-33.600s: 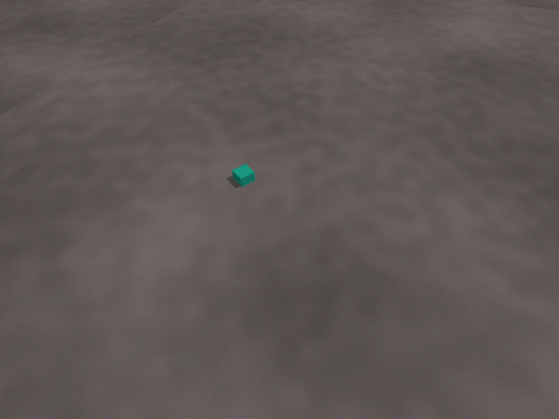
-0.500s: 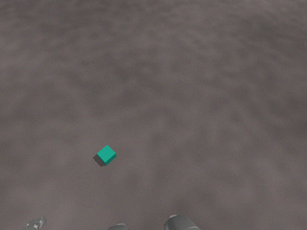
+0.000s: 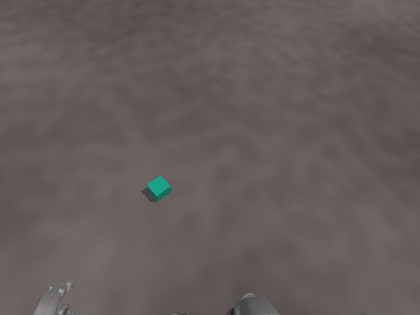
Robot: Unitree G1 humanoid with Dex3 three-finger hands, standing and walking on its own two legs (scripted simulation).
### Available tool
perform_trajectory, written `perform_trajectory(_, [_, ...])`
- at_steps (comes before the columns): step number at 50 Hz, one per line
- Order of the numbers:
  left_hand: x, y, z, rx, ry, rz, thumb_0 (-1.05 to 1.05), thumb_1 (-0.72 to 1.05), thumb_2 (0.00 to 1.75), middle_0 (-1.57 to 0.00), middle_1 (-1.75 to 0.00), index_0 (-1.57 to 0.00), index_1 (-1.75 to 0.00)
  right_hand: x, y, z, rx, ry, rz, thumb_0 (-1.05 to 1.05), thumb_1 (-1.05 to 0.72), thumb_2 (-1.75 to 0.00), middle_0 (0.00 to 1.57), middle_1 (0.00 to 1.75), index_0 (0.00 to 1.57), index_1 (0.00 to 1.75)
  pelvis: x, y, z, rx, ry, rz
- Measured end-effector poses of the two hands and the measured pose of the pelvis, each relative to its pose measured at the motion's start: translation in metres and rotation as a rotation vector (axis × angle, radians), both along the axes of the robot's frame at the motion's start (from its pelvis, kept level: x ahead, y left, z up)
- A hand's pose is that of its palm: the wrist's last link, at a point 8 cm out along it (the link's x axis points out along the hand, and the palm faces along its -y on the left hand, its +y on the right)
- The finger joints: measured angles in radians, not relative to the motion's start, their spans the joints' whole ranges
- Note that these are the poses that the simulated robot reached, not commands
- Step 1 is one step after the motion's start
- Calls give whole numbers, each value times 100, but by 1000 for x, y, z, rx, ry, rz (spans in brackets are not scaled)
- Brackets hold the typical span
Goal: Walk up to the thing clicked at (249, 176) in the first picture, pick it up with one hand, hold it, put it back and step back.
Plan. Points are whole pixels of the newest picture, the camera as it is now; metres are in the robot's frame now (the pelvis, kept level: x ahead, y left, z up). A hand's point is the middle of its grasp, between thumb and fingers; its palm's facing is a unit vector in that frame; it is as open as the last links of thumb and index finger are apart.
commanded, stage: step back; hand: left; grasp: from above
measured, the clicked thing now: (159, 188) +0.74 +0.25 -0.72
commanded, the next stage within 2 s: none
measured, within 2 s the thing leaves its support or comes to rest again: neither
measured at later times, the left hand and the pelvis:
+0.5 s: hand out of the picture -0.09 +0.23 -0.12, palm faces -0.04 -0.90 -0.44, open 7.4 cm; pelvis -0.16 -0.04 +0.01, yaw -2 degrees
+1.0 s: hand out of the picture -0.25 +0.23 -0.14, palm faces -0.03 -0.91 -0.42, open 7.4 cm; pelvis -0.33 -0.05 +0.00, yaw -1 degrees
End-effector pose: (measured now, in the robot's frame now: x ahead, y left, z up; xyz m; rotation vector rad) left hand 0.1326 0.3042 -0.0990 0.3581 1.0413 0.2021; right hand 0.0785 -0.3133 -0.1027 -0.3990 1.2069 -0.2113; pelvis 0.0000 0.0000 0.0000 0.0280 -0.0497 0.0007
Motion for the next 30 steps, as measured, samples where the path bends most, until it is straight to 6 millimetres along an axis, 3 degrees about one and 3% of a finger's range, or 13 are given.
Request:
perform_trajectory(5, [-43,2,-1,-9,60,31,1,90,90,-20,-30,-20,-30,-30,4,15,5,-21,-1,1,-90,-90,21,30,20,30,-28,-4,11,-37,4,-10])
perform_trajectory(10, [-93,-2,-1,2,115,28,1,90,90,-20,-30,-20,-30,-46,-5,21,-1,-77,-4,1,-90,-90,21,30,21,30,-60,-12,12,-45,14,-40])
perform_trajectory(17, [-165,-22,-4,48,169,13,1,90,90,-20,-30,-20,-30,-77,-37,2,18,-148,-5,0,-90,-90,21,30,21,30,-117,-36,-3,-56,11,-72])
perform_trajectory(21, [-207,-36,8,44,182,28,1,90,90,-20,-30,-20,-30,-109,-46,-1,35,-113,-34,1,-90,-90,20,30,20,30,-142,-43,4,-18,9,-67])
perform_trajectory(24, [-226,-39,17,58,181,37,1,90,90,-20,-30,-20,-30,-137,-49,-1,43,-88,-37,1,-90,-90,20,30,20,30,-158,-44,10,3,19,-49])
perform_trajectory(30, [-239,-32,20,82,80,39,1,90,90,-20,-30,-20,-30,-195,-46,-10,26,23,-1,1,-90,-90,20,30,20,30,-199,-43,7,-5,25,12])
